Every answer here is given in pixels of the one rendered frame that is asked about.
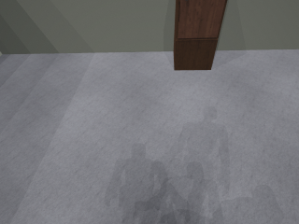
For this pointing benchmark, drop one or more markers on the cupboard door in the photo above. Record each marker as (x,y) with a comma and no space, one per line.
(200,18)

